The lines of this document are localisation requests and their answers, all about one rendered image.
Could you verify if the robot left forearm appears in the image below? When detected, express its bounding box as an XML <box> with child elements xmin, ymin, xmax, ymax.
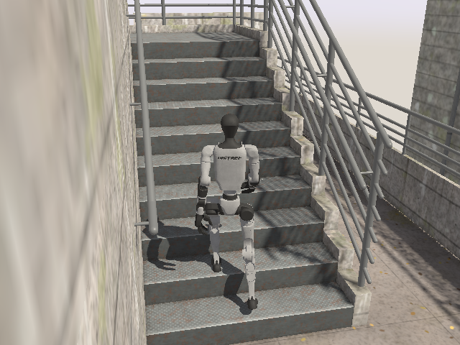
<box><xmin>195</xmin><ymin>177</ymin><xmax>208</xmax><ymax>215</ymax></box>

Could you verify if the robot left upper arm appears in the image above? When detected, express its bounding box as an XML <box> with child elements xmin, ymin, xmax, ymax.
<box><xmin>200</xmin><ymin>145</ymin><xmax>215</xmax><ymax>186</ymax></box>

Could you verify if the left robot hand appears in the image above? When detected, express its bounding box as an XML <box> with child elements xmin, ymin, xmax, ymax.
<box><xmin>195</xmin><ymin>214</ymin><xmax>213</xmax><ymax>236</ymax></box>

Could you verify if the right robot hand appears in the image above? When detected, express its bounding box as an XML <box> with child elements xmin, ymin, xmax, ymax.
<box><xmin>241</xmin><ymin>181</ymin><xmax>256</xmax><ymax>193</ymax></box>

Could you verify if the right robot shin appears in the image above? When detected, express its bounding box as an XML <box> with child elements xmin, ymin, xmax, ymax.
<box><xmin>245</xmin><ymin>248</ymin><xmax>256</xmax><ymax>300</ymax></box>

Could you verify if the robot right foot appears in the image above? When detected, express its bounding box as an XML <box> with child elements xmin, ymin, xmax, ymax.
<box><xmin>247</xmin><ymin>297</ymin><xmax>258</xmax><ymax>310</ymax></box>

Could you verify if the robot right upper arm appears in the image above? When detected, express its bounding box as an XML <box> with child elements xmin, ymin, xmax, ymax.
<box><xmin>245</xmin><ymin>144</ymin><xmax>259</xmax><ymax>183</ymax></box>

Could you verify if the robot right forearm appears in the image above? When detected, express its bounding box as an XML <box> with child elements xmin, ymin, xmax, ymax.
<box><xmin>248</xmin><ymin>173</ymin><xmax>260</xmax><ymax>189</ymax></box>

